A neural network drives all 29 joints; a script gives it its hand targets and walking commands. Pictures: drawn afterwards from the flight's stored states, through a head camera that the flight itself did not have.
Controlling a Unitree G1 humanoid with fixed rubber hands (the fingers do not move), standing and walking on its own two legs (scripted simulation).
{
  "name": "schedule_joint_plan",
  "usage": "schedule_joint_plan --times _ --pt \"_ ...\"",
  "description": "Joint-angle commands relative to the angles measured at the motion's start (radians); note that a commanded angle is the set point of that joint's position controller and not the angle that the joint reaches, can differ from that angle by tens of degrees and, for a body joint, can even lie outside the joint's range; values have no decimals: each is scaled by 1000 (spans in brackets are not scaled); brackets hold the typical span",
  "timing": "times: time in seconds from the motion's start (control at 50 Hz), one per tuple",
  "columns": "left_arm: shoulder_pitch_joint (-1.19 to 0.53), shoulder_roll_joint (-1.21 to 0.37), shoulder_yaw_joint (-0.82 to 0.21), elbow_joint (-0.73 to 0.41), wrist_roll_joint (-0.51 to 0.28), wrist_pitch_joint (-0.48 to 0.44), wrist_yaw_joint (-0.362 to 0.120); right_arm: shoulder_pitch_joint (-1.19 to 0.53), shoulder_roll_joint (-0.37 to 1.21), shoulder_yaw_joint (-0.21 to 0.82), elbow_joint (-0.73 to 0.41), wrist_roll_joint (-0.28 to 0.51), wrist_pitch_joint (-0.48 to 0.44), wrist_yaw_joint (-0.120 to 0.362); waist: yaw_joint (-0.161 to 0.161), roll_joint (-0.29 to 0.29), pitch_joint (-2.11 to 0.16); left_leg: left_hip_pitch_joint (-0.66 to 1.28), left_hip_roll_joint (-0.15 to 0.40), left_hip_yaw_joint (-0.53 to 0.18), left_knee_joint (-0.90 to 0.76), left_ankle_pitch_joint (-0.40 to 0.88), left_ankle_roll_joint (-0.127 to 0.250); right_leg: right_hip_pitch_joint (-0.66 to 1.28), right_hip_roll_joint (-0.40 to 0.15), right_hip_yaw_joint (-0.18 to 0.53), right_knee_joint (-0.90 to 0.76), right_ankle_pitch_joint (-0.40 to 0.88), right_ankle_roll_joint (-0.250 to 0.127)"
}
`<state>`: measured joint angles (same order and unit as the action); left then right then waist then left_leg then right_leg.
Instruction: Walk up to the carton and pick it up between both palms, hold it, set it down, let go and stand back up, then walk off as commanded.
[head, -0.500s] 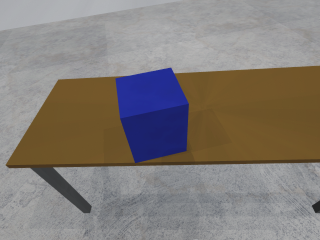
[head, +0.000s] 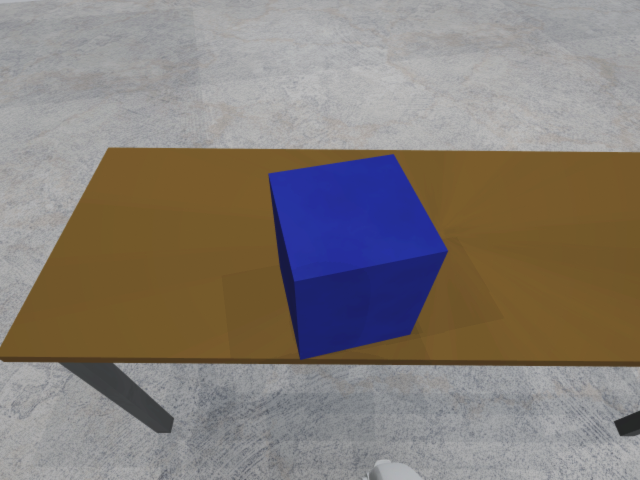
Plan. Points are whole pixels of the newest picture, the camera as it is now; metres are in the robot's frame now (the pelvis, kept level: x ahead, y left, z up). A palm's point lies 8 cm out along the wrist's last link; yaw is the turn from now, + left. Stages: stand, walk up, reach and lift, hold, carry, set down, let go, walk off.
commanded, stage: walk up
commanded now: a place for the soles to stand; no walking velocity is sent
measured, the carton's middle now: (345, 260) +0.42 -0.05 +0.00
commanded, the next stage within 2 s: none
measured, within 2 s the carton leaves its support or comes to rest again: neither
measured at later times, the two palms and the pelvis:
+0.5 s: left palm out of the picture +0.07 +0.28 -0.11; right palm out of the picture +0.08 -0.31 -0.13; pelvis +0.01 -0.02 -0.01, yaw -1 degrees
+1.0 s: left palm out of the picture +0.09 +0.27 -0.11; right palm out of the picture +0.07 -0.34 -0.13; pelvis +0.00 -0.04 -0.01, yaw -2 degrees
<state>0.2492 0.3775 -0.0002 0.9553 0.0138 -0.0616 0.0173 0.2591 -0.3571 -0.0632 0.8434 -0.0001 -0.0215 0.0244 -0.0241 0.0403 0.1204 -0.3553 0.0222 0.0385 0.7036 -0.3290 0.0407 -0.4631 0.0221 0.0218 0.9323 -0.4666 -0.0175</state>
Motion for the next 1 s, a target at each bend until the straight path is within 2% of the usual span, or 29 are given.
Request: schedule_joint_plan --times 0.0,0.08,0.12,0.14,0.16,0.18,0.22,0.28,0.3,0.32,0.34,0.36,0.38,0.42,0.46,0.5,0.52,0.56,0.6,0.62,0.66,0.74,0.76,0.78,0.82,0.84,0.86,0.9,0.98 --pt "-3 179 58 -71 -17 -2 23 32 -252 -66 -48 -7 -25 -42 -12 108 -170 283 244 -223 -185 686 134 -56 -29 -19 -56 38 -2" --pt "57 186 62 -28 -9 -15 24 -81 -260 -58 -70 4 -5 -32 40 84 -158 104 197 -152 -114 376 124 155 -8 -76 -289 199 -5" --pt "77 207 70 -11 5 -23 29 -90 -228 -44 -69 9 5 -25 55 45 -150 -11 173 -145 -67 175 82 279 -13 -9 -391 251 -28" --pt "62 258 79 -18 18 -27 32 -81 -198 -33 -72 12 7 -22 47 -60 -131 -119 122 -124 -10 27 43 314 -112 195 -424 253 -68" --pt "29 306 81 -29 23 -36 31 -77 -171 -28 -69 10 14 -20 27 -165 -74 -161 11 -50 121 -182 -6 228 -289 480 -528 170 -162" --pt "9 357 92 -39 15 -35 31 -107 -214 -40 -62 -4 20 -28 55 -183 -54 -159 0 -78 211 -341 -11 177 -377 603 -561 194 -266" --pt "-28 333 87 -46 14 -35 32 -94 -232 -46 -40 -7 19 -25 35 -176 -45 -129 29 -107 207 -301 -11 153 -335 539 -530 205 -260" --pt "-92 290 77 -60 11 -26 22 -29 -208 -52 5 -7 1 -16 -25 -184 -83 78 14 -54 -24 -133 -2 75 -240 346 -452 340 -164" --pt "-111 266 71 -65 4 -22 18 5 -204 -54 22 -11 -6 -16 -43 -153 -118 176 15 -60 -135 -27 1 47 -205 283 -390 397 -126" --pt "-111 225 61 -76 -3 -21 16 35 -233 -63 29 -19 -16 -22 -48 -78 -190 259 90 -162 -215 74 24 37 -159 208 -280 462 -78" --pt "-104 189 54 -72 -14 -15 14 -3 -278 -69 18 -21 -21 -24 -25 23 -215 257 188 -311 -283 70 74 -1 -59 98 -174 344 -24" --pt "-81 190 56 -59 -15 -7 16 -67 -295 -66 -6 -14 -21 -19 9 27 -186 179 273 -383 -323 -57 137 20 0 8 -154 98 -5" --pt "-72 206 63 -44 -8 -7 16 -102 -291 -62 -10 -12 -20 -15 22 24 -144 99 289 -368 -313 -86 162 78 -9 -15 -156 6 -8" --pt "-14 197 60 -23 1 -20 11 -159 -252 -45 -20 -9 -11 -13 51 17 -130 21 205 -241 -231 -38 98 188 -40 48 -307 135 -33" --pt "-8 267 76 -24 12 -38 13 -155 -218 -39 -30 -3 2 -14 38 -73 -152 -27 52 -98 -47 -26 10 204 -166 306 -429 233 -107" --pt "-39 312 85 -34 12 -40 17 -115 -193 -35 -20 -11 11 -17 17 -156 -154 -29 3 -70 28 -164 -8 191 -277 459 -473 235 -188" --pt "-69 308 80 -41 10 -36 19 -98 -194 -36 -9 -11 8 -16 4 -139 -145 18 11 -79 -18 -143 -4 149 -271 429 -460 238 -187" --pt "-124 256 63 -61 7 -27 16 -55 -219 -46 10 -18 -9 -15 -29 -87 -172 172 68 -133 -138 13 15 44 -194 280 -382 304 -111" --pt "-109 206 52 -60 -6 -21 12 -82 -262 -53 2 -16 -18 -13 3 -6 -194 172 174 -254 -236 76 83 65 -55 93 -246 290 -31" --pt "-87 207 54 -50 -6 -20 13 -102 -264 -48 -4 -11 -18 -13 16 -2 -198 145 203 -263 -233 96 110 105 -35 58 -223 259 -22" --pt "-43 216 59 -34 -3 -24 13 -139 -253 -40 -15 -6 -12 -14 38 -15 -208 84 169 -204 -173 98 90 187 -61 91 -281 279 -40" --pt "-74 289 74 -41 8 -33 17 -120 -199 -35 -17 -5 5 -18 9 -126 -200 60 31 -74 -11 -4 -1 170 -225 355 -413 338 -154" --pt "-180 293 74 -85 4 8 7 -85 -228 -38 10 18 -6 -38 -29 -246 -132 96 17 -50 13 143 -1 77 -175 244 -343 672 -151" --pt "-179 276 78 -107 -5 26 7 -34 -242 -47 8 15 -11 -47 -36 -203 -175 151 55 -82 -1 274 22 69 -152 195 -262 759 -130" --pt "-165 229 75 -125 -15 47 7 21 -323 -74 10 8 -14 -54 -43 -42 -205 190 265 -293 -167 442 142 16 -13 62 16 554 -30" --pt "-146 217 81 -119 -13 60 10 4 -349 -80 -1 5 -17 -58 -31 34 -176 179 386 -391 -199 588 237 -18 19 15 148 182 1" --pt "-146 216 86 -120 -9 73 10 -9 -361 -84 -11 -1 -23 -63 -28 75 -146 171 448 -450 -217 658 291 -65 11 70 244 -131 2" --pt "-130 220 90 -117 -7 79 2 -39 -357 -86 -32 -2 -25 -74 -10 40 -94 106 421 -385 -202 604 280 -58 -25 96 252 -150 -6" --pt "-10 211 102 -58 -1 62 -13 -188 -314 -67 -62 -17 -12 -67 72 90 -98 -38 295 -242 -115 394 144 168 -38 -27 -139 40 -11"
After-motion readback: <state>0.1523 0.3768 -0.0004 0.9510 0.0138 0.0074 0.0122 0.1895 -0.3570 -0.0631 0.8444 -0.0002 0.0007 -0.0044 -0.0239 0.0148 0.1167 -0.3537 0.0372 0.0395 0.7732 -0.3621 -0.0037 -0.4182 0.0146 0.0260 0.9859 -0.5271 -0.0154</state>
